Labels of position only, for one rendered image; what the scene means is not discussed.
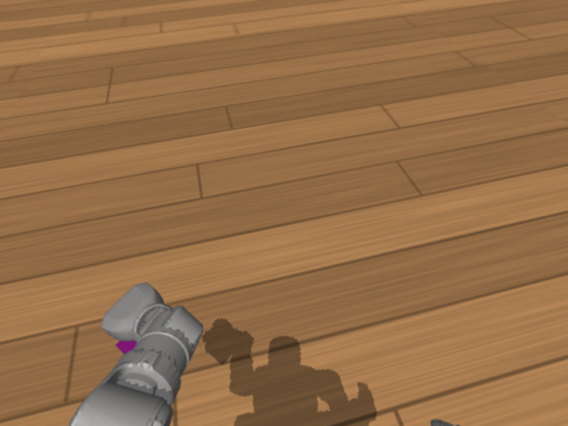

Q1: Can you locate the left robot arm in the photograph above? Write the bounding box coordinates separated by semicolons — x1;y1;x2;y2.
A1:
68;303;203;426

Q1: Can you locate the small box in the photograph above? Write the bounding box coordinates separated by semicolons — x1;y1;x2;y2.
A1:
116;341;196;354

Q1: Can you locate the left robot hand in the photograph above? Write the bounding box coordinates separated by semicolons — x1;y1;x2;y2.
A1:
101;283;164;342

